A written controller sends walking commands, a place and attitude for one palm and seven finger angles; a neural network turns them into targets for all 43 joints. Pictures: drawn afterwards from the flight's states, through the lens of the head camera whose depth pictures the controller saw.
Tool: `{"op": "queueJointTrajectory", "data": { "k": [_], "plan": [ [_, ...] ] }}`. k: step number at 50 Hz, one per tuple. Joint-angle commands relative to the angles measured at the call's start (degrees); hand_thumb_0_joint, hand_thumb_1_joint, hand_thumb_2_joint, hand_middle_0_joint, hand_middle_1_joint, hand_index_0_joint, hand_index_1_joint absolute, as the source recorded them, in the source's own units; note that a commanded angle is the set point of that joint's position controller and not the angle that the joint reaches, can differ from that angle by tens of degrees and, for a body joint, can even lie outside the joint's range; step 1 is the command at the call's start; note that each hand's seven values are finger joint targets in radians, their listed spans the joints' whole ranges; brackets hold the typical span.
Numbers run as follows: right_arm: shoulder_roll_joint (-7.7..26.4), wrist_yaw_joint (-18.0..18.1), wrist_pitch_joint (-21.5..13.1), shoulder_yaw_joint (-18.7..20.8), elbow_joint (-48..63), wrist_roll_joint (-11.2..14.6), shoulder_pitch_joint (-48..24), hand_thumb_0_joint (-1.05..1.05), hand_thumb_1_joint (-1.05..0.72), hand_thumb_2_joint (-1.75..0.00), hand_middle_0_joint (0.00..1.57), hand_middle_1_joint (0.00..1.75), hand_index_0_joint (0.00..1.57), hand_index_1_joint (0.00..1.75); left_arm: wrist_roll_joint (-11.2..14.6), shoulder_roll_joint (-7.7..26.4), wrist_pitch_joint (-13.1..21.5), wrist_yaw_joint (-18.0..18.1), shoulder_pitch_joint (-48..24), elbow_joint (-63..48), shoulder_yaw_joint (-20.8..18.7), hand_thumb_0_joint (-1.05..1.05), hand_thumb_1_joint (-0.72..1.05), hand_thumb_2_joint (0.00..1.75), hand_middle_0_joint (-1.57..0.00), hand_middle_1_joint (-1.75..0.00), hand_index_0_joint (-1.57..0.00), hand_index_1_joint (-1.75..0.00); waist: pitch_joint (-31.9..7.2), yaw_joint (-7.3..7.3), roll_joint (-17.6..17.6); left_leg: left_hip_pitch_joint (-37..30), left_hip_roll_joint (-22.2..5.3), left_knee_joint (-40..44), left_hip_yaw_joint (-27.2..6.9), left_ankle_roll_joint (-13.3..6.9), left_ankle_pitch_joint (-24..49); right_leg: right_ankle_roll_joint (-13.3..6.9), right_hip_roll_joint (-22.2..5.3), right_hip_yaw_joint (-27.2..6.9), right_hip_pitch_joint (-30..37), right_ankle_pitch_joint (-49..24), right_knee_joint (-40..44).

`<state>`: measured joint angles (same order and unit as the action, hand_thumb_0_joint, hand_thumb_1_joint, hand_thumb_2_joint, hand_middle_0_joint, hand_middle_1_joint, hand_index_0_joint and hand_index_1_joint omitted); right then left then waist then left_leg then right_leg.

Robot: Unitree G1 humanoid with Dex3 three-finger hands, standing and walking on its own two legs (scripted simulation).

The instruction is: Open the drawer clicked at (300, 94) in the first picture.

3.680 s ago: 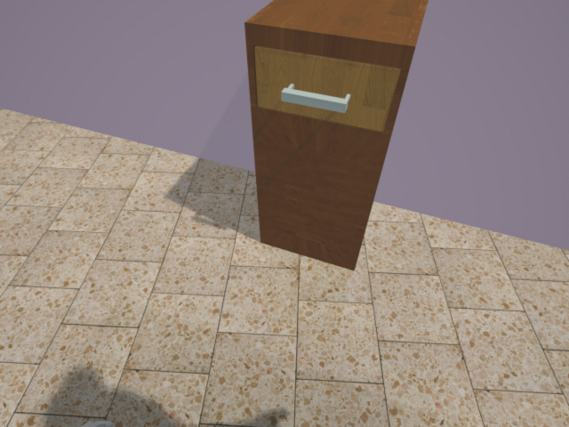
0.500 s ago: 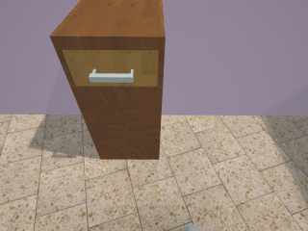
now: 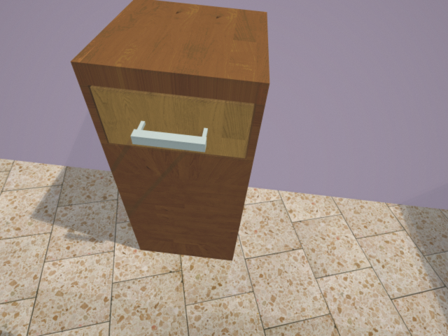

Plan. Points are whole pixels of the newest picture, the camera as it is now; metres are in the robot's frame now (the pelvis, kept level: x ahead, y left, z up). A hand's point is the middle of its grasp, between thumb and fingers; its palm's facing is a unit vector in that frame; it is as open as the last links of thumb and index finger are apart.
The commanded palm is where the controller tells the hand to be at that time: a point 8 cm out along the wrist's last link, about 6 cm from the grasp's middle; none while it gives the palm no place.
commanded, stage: come to a stop and stand still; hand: left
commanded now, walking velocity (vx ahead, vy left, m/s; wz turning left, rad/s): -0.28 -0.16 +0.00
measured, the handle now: (171, 134) +0.55 +0.19 +0.02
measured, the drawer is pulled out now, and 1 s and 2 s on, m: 0.00 0.00 0.00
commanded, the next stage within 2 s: look again from close up in 1.22 s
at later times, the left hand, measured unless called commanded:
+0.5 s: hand out of the picture -0.02 +0.13 -0.15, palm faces +0.04 -0.97 -0.25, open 7.3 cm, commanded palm none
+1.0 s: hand out of the picture -0.04 +0.15 -0.17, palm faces +0.06 -0.98 -0.17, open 7.3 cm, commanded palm none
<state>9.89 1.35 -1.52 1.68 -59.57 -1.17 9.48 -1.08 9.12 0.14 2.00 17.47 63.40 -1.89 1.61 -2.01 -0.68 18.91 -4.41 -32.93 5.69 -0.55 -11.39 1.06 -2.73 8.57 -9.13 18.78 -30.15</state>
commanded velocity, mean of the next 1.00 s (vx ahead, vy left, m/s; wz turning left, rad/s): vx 0.01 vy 0.03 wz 0.00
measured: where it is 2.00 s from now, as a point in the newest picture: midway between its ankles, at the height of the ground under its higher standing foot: outside the picture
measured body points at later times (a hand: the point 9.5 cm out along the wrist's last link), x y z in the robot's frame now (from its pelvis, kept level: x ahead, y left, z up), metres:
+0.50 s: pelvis -0.03 -0.05 +0.01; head -0.04 -0.08 +0.46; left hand -0.02 +0.18 -0.13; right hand -0.01 -0.29 -0.16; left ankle -0.01 +0.10 -0.69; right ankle -0.04 -0.16 -0.73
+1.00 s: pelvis -0.03 -0.01 +0.01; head -0.02 -0.01 +0.46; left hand -0.04 +0.20 -0.16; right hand -0.01 -0.25 -0.15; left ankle -0.07 +0.10 -0.73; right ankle -0.04 -0.16 -0.73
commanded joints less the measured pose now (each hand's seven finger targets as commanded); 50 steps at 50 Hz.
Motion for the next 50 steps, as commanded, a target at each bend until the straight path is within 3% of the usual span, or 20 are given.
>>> {"op": "queueJointTrajectory", "data": {
  "k": [1,4,8,13,15,16,17,18,19,20,22,24,29,32,35,37,38,41,46,50],
  "plan": [
    [8.95,1.56,0.56,1.31,0.61,0.54,6.46,0.00,-0.90,-0.90,0.20,0.30,0.20,0.30,0.39,4.76,-1.21,0.43,4.48,-3.16,-0.34,0.00,0.90,0.90,-0.20,-0.30,-0.20,-0.30,-0.79,1.95,16.45,-10.32,-15.81,14.43,-13.81,-8.12,44.47,0.37,-0.59,-4.48,-8.44,11.47,-12.46],
    [10.52,2.26,1.63,2.57,2.21,0.10,4.54,0.00,-0.90,-0.90,0.20,0.30,0.20,0.30,0.03,5.14,-1.97,0.14,3.56,-4.39,-1.39,0.00,0.90,0.90,-0.20,-0.30,-0.20,-0.30,-4.04,2.77,9.82,-14.16,-17.65,11.52,-12.36,-11.25,47.29,0.14,-0.43,-8.29,-14.30,13.27,-25.96],
    [10.03,2.06,1.93,3.28,3.59,0.10,2.11,0.00,-0.90,-0.90,0.20,0.30,0.20,0.30,-0.04,4.64,-2.66,-0.32,2.58,-6.43,-2.38,0.00,0.90,0.90,-0.20,-0.30,-0.20,-0.30,-7.81,2.57,6.63,-14.55,-15.90,11.41,-8.97,-10.39,37.55,1.21,0.13,-9.26,-16.76,9.04,-31.44],
    [9.18,0.76,2.34,3.69,4.32,-0.42,-0.50,0.00,-0.90,-0.90,0.20,0.30,0.20,0.30,-0.01,2.68,-2.61,-0.64,2.97,-7.51,-1.90,0.00,0.90,0.90,-0.20,-0.30,-0.20,-0.30,-5.67,2.31,12.07,-4.98,-13.74,16.17,-10.17,-8.46,6.22,-0.01,-0.53,-6.10,-8.26,8.14,-15.65],
    [8.40,0.02,2.67,3.49,3.90,-0.30,-1.28,0.00,-0.90,-0.90,0.20,0.30,0.20,0.30,-0.05,2.05,-1.69,-0.50,7.25,-5.36,-1.51,0.00,0.90,0.90,-0.20,-0.30,-0.20,-0.30,-4.44,0.33,10.36,1.35,-10.72,16.71,-9.06,-5.51,-10.53,-0.49,0.44,-3.78,-0.12,2.05,-4.08],
    [7.20,-0.39,2.88,3.20,3.45,-0.08,-0.67,0.00,-0.90,-0.90,0.20,0.30,0.20,0.30,-0.35,3.09,-1.13,-0.42,9.15,-4.26,-1.42,0.00,0.90,0.90,-0.20,-0.30,-0.20,-0.30,-3.15,-0.50,5.95,5.19,-7.04,14.72,-7.14,-3.06,-15.97,-0.42,0.77,-3.57,4.23,-1.67,3.46],
    [4.03,-0.70,3.22,2.61,3.64,0.53,-0.01,0.00,-0.90,-0.90,0.20,0.30,0.20,0.30,-0.90,5.75,-0.44,-0.28,9.17,-4.30,-1.42,0.00,0.90,0.90,-0.20,-0.30,-0.20,-0.30,-1.17,-0.40,-3.27,7.09,-2.18,6.99,-3.60,0.07,-17.47,-2.03,-5.72,-12.41,1.62,7.24,13.90],
    [1.09,-1.28,3.58,1.84,4.75,0.77,0.09,0.00,-0.90,-0.90,0.20,0.30,0.20,0.30,-0.95,10.36,-0.29,-0.19,5.21,-5.91,-1.67,0.00,0.90,0.90,-0.20,-0.30,-0.20,-0.30,2.71,0.82,-14.40,7.37,1.79,-1.15,-1.09,2.26,-15.44,-5.88,-15.94,-26.24,-7.73,23.01,23.99],
    [3.72,-1.59,4.12,2.40,5.50,0.28,-2.45,0.00,-0.90,-0.90,0.20,0.30,0.20,0.30,-0.70,12.70,-0.45,-0.06,1.38,-7.88,-2.26,0.00,0.90,0.90,-0.20,-0.30,-0.20,-0.30,5.08,-0.39,-14.60,4.72,1.09,-8.73,-3.52,1.69,-14.65,-7.79,-18.97,-30.40,-17.07,28.83,28.22],
    [4.09,-1.61,4.46,2.49,4.93,0.00,-1.96,0.00,-0.90,-0.90,0.20,0.30,0.20,0.30,-0.66,12.19,-0.15,0.16,-1.72,-8.29,-2.40,0.00,0.90,0.90,-0.20,-0.30,-0.20,-0.30,7.57,0.61,-15.85,5.64,1.14,-13.04,-5.90,1.10,-11.94,-7.74,-17.65,-30.67,-19.07,26.08,28.45],
    [4.25,-1.88,4.07,2.55,2.17,-0.19,3.69,0.00,-0.90,-0.90,0.20,0.30,0.20,0.30,-0.69,10.36,0.07,0.03,-5.01,-8.55,-2.06,0.00,0.90,0.90,-0.20,-0.30,-0.20,-0.30,8.06,3.05,-9.93,5.40,1.22,-17.27,-5.34,0.98,-7.92,-6.82,-14.53,-22.47,-16.63,15.40,24.19],
    [4.02,-1.90,3.40,2.31,1.07,-0.23,6.66,0.00,-0.90,-0.90,0.20,0.30,0.20,0.30,-0.40,9.28,0.58,-0.30,-2.84,-8.30,-2.04,0.00,0.90,0.90,-0.20,-0.30,-0.20,-0.30,4.83,2.24,-7.49,6.31,1.81,-17.58,-4.10,1.66,-5.67,-6.18,-12.43,-17.19,-9.02,4.38,20.25],
    [4.09,-1.20,2.56,1.74,2.65,-0.05,4.79,0.00,-0.90,-0.90,0.20,0.30,0.20,0.30,-0.49,9.41,0.75,0.00,3.45,-5.67,-2.71,0.00,0.90,0.90,-0.20,-0.30,-0.20,-0.30,1.26,-1.35,-8.16,8.40,1.58,-10.56,-3.86,2.49,-10.54,-9.64,-15.34,-18.09,3.65,-11.69,15.81],
    [3.18,-0.69,2.33,1.22,2.38,0.39,6.04,0.00,-0.90,-0.90,0.20,0.30,0.20,0.30,-0.62,9.89,0.49,0.19,3.28,-4.64,-3.04,0.00,0.90,0.90,-0.20,-0.30,-0.20,-0.30,-0.68,-1.07,-9.26,2.92,2.08,-2.35,-3.16,2.11,-11.78,-10.42,-15.64,-17.34,3.71,-20.55,12.58],
    [2.76,-0.10,1.59,0.61,-0.64,0.47,11.37,0.00,-0.90,-0.90,0.20,0.30,0.20,0.30,0.25,8.01,0.10,0.07,0.25,-3.81,-2.24,0.00,0.90,0.90,-0.20,-0.30,-0.20,-0.30,-2.51,1.68,-7.24,-11.04,2.38,11.67,-2.45,1.39,0.59,-5.89,-10.02,-12.69,-3.15,-16.72,8.14],
    [6.51,0.25,0.94,0.81,-1.00,0.12,11.64,0.00,-0.90,-0.90,0.20,0.30,0.20,0.30,0.43,4.02,-0.33,-0.17,1.16,-3.87,-1.42,0.00,0.90,0.90,-0.20,-0.30,-0.20,-0.30,-2.71,0.78,3.34,-12.55,-5.92,11.57,-9.76,-1.69,9.88,-2.26,-3.93,-7.89,-7.65,-7.00,4.33],
    [7.25,0.39,1.11,0.77,-0.67,0.10,10.43,0.00,-0.90,-0.90,0.20,0.30,0.20,0.30,0.26,3.30,-0.31,-0.13,0.80,-3.81,-1.21,0.00,0.90,0.90,-0.20,-0.30,-0.20,-0.30,-1.70,0.50,2.92,-8.52,-7.39,11.99,-10.30,-2.35,7.44,-1.58,-2.81,-6.28,-6.11,-4.50,4.94],
    [6.32,0.85,0.56,0.15,-1.97,0.46,8.34,0.00,-0.90,-0.90,0.20,0.30,0.20,0.30,0.37,3.69,-0.46,-0.42,-0.40,-1.69,-0.61,0.00,0.90,0.90,-0.20,-0.30,-0.20,-0.30,-0.06,0.38,7.02,-5.84,-5.25,14.83,-8.81,-1.97,10.30,-0.72,-2.64,-5.42,-1.38,-9.80,4.51],
    [4.83,1.12,0.33,-0.36,-3.38,0.64,8.36,0.00,-0.90,-0.90,0.20,0.30,0.20,0.30,0.21,4.28,-0.14,-0.28,0.70,0.84,0.09,0.00,0.90,0.90,-0.20,-0.30,-0.20,-0.30,0.86,1.18,1.62,-9.72,-3.33,12.80,-5.82,-0.57,12.76,-0.88,-3.92,-7.21,-1.53,-15.45,7.59],
    [4.70,1.21,0.07,-0.75,-3.93,0.55,8.32,0.00,-0.90,-0.90,0.20,0.30,0.20,0.30,0.26,4.06,-0.11,-0.21,0.83,1.50,0.40,0.00,0.90,0.90,-0.20,-0.30,-0.20,-0.30,1.49,1.25,2.14,-9.73,-3.14,14.23,-5.75,-0.52,12.62,-0.61,-4.07,-7.15,-0.61,-15.23,8.27]
  ]
}}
